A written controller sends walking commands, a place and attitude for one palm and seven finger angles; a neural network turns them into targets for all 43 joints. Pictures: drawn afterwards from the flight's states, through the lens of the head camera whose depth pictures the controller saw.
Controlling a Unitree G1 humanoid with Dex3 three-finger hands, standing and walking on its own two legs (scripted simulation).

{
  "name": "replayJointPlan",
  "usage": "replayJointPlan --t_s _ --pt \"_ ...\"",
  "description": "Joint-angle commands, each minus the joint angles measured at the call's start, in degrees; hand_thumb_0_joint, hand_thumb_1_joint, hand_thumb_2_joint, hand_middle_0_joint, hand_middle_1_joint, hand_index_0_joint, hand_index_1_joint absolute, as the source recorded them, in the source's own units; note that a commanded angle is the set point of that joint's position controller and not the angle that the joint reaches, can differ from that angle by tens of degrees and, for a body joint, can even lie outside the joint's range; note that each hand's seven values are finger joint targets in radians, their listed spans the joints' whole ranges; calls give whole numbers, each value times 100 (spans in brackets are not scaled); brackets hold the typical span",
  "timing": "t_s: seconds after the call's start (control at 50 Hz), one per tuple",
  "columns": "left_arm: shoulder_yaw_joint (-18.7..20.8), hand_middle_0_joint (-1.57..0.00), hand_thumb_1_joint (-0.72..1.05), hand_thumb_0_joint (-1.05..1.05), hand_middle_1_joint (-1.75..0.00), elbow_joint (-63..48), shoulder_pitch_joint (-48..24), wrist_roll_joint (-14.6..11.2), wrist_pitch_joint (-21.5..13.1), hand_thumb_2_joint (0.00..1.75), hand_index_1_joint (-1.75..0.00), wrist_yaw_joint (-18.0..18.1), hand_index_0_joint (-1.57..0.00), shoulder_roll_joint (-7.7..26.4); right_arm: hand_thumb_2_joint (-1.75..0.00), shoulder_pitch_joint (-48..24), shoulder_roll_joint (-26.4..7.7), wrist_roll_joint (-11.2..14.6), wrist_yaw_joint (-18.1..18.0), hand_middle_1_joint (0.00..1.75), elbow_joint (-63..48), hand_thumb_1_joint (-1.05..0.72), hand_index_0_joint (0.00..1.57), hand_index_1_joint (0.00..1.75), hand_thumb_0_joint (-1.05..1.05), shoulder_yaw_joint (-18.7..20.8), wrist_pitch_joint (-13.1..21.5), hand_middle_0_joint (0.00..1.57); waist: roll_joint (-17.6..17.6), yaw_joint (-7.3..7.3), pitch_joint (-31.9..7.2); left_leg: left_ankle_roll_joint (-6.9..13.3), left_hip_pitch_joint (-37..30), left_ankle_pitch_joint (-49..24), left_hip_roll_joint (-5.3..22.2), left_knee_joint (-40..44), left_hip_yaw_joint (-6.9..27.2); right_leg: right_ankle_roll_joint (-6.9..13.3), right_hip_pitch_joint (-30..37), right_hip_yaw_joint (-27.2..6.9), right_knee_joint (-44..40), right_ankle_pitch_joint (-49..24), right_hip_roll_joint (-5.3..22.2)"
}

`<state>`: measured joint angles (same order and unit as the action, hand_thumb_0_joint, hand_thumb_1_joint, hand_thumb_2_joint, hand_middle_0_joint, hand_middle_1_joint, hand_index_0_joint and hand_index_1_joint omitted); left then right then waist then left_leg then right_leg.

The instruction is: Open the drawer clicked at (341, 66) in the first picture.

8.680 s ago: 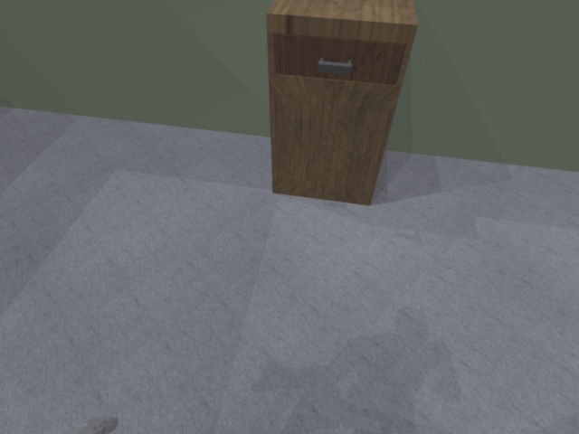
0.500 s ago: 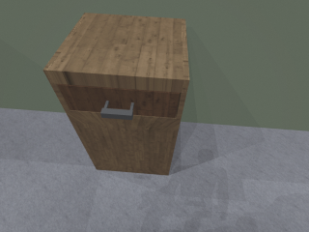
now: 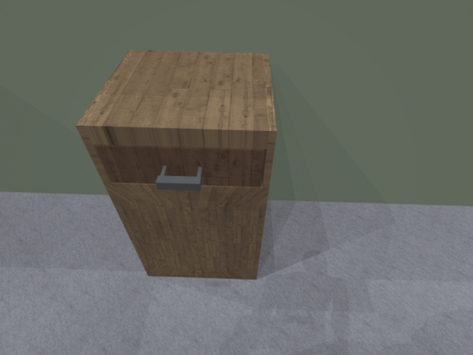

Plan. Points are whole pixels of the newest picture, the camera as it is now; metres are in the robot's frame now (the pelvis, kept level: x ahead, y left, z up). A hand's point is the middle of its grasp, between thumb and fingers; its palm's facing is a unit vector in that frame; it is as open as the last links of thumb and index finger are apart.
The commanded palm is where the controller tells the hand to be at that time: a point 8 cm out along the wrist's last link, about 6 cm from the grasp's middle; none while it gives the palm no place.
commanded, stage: come to a stop and stand still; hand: left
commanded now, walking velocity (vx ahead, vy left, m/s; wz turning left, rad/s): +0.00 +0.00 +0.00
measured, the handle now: (180, 176) +0.56 +0.18 -0.08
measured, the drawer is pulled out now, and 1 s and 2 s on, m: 0.00 0.00 0.00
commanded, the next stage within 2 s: look again from close up in 0.24 s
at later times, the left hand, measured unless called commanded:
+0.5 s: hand out of the picture -0.03 +0.16 -0.19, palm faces +0.02 -0.99 -0.15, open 7.4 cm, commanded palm none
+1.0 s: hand out of the picture +0.03 +0.19 -0.18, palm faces -0.04 -0.98 -0.19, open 7.3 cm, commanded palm +0.13 +0.23 -0.07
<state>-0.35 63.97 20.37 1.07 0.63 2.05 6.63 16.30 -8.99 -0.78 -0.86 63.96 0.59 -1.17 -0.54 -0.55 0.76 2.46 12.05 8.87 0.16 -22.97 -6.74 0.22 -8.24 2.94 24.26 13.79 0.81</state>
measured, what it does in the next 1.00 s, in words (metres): stands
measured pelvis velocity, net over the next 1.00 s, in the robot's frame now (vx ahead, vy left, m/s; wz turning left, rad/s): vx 0.03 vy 0.02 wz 0.00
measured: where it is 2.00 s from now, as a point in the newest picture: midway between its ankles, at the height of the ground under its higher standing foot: outside the picture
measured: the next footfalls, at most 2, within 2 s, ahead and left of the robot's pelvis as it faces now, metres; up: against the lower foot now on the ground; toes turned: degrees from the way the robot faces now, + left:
none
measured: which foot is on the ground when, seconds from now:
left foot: down 0.00-1.00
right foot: down 0.00-1.00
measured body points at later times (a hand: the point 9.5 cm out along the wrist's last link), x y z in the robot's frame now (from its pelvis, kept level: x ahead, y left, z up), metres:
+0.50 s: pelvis -0.01 +0.01 -0.01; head +0.00 +0.02 +0.44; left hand -0.03 +0.22 -0.18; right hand -0.03 -0.19 -0.17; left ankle +0.04 +0.09 -0.74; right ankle +0.00 -0.11 -0.74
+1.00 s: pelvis +0.03 +0.02 +0.00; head +0.04 +0.03 +0.44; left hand +0.04 +0.24 -0.16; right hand +0.05 -0.21 -0.15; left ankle +0.04 +0.09 -0.74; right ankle +0.00 -0.11 -0.74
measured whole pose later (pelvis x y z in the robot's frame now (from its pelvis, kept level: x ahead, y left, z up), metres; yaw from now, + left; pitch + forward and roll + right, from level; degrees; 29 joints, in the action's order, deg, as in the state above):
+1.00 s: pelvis +0.03 +0.02 +0.00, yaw +0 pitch +0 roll +0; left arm -2.1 53.4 20.5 3.5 3.5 3.0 8.8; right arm 16.9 -9.8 -0.1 -1.0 59.3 -1.2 1.5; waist 0.9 -0.1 1.0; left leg 4.2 13.8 13.6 -1.7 -27.3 -6.3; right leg -1.4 -9.2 2.5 26.9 17.4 2.4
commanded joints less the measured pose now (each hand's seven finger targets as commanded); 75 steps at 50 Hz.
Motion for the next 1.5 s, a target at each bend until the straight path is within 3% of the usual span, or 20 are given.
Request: replayJointPlan --t_s 0.0,0.3,0.32,0.34,0.4,0.5,0.64,0.86,0.94,0.96,0.98,1.0,1.02,1.08,1.12,1.16,1.2,1.3,1.38,1.48 --pt "120 -20 90 0 -30 -166 313 -2 -102 90 -30 65 -20 518 -90 401 -391 5 -42 30 -39 -90 20 30 0 52 30 20 73 -20 627 -106 35 1078 596 599 828 123 -967 -688 -904 905 533" --pt "123 -20 90 0 -30 -78 731 6 -126 90 -30 84 -20 192 -90 854 -151 -12 -88 30 93 -90 20 30 0 65 90 20 -62 36 552 -70 391 1267 660 653 961 143 -845 -532 -579 527 425" --pt "32 -20 90 0 -30 -46 798 90 -245 90 -30 224 -20 537 -90 -69 -379 -11 6 30 -444 -90 20 30 0 32 190 20 151 332 1189 -321 1005 975 521 -632 509 216 -1118 -676 -671 -125 631" --pt "93 -20 90 0 -30 -358 385 39 -273 90 -30 169 -20 788 -90 445 -148 -28 57 30 -550 -90 20 30 0 59 109 20 352 -159 621 -281 557 1314 294 -938 515 421 -1617 -1121 -1013 2079 931" --pt "156 -20 90 0 -30 -655 -25 0 -325 90 -30 130 -20 757 -90 1162 -94 -71 81 30 -499 -90 20 30 0 43 144 20 -298 -422 -118 -120 39 889 295 -849 594 511 -1617 -701 -242 1621 731" --pt "81 -20 90 0 -30 -473 500 32 -201 90 -30 61 -20 340 -90 530 -456 -50 0 30 -723 -90 20 30 0 50 221 20 -350 104 500 258 1331 2318 854 732 1620 280 -691 -108 521 800 124" --pt "59 -20 90 0 -30 -471 301 10 -242 90 -30 50 -20 529 -90 516 -501 -23 0 30 -522 -90 20 30 0 -4 289 20 201 48 467 150 639 1004 652 544 1162 225 -577 -350 38 38 390" --pt "61 -20 90 0 -30 -339 193 -6 -216 90 -30 40 -20 680 -90 364 -616 -4 -44 30 -328 -90 20 30 0 -62 332 20 29 26 130 104 -113 -482 641 280 890 127 -357 -350 -117 -486 505" --pt "8 -20 90 0 -30 -213 251 61 -235 90 -30 251 -20 822 -90 -21 -853 64 -31 30 -668 -90 20 30 0 -36 304 20 300 102 621 -61 255 -1360 800 -490 959 70 -714 -506 -276 -726 567" --pt "50 -20 88 0 -32 -9070 -3999 855 -1075 89 -32 386 -20 2546 -90 89 -1628 378 -170 30 -2764 -90 20 30 0 106 1093 20 -1373 -425 -2290 -138 -1632 -1720 284 -66 1055 249 -829 -276 565 -1101 -76" --pt "185 -20 85 0 -33 -7615 -1382 1007 -675 88 -33 797 -20 2276 -90 -391 -1216 290 -404 30 -2333 -90 20 30 0 -17 1688 20 -2037 127 -2354 -469 -2149 -1988 699 117 1387 255 -1408 24 1394 248 -13" --pt "-327 -21 83 0 -34 -6994 248 944 182 87 -34 1078 -21 1260 -90 -480 -965 365 -426 30 -2246 -90 20 30 0 119 1897 20 -1656 51 -1525 -663 -1192 -1033 614 549 1471 133 -2006 60 1885 1072 -105" --pt "-930 -21 81 0 -36 -6758 427 1133 401 86 -36 1118 -21 493 -90 -348 -845 412 -433 30 -2201 -90 20 30 0 75 1973 20 -1231 -85 -744 -486 -662 -720 525 405 1295 115 -2139 -30 1810 968 -79" --pt "-756 -21 74 0 -40 -6869 201 2797 338 83 -40 1616 -21 1205 -90 -637 -1241 42 -343 30 -2888 -90 20 30 0 154 1851 20 -95 -160 -436 -196 601 721 221 -543 1186 270 -2300 -5 988 696 -219" --pt "-484 -22 69 0 -43 -6394 923 3949 316 81 -43 1901 -22 1401 -90 -939 -1291 -125 -195 30 -3375 -90 20 30 0 236 1496 20 250 197 -909 -183 995 906 13 -918 1032 359 -2245 -445 862 1202 -306" --pt "-934 -22 64 0 -47 -5621 1609 4853 201 79 -47 2093 -22 801 -90 -1235 -1228 -200 -46 30 -3640 -90 20 30 0 301 995 20 1633 319 -135 -166 1883 1173 -115 -1275 769 402 -2762 -620 905 1730 -344" --pt "-518 -22 60 0 -50 -5582 1884 5422 -38 77 -50 2154 -22 1092 -90 -1464 -1192 -139 136 30 -3854 -90 20 30 0 342 548 20 1714 633 -408 -160 2054 806 -189 -1412 647 474 -2354 -941 979 1064 -286" --pt "719 -23 48 0 -57 -6957 904 6138 -631 72 -57 2613 -23 2442 -90 -1667 -1000 -237 196 30 -4235 -90 20 30 0 265 21 20 370 924 -1510 -113 2051 207 -334 -1875 566 471 -1966 -1376 1578 -323 -203" --pt "789 -24 39 0 -63 -7842 -401 6275 -955 68 -63 3030 -24 2538 -90 -1639 -981 -407 223 30 -4304 -90 20 30 0 295 -170 20 -528 510 -2147 -54 1327 -105 -339 -2635 700 497 -2887 -1640 1875 -468 -174" --pt "651 -25 27 0 -70 -7716 -865 5916 -1042 63 -70 2929 -25 2435 -90 -1624 -1034 -416 170 30 -4178 -90 20 30 0 315 -170 20 -135 166 -2082 46 1721 258 -362 -2993 782 324 -2903 -1614 1796 -431 -127"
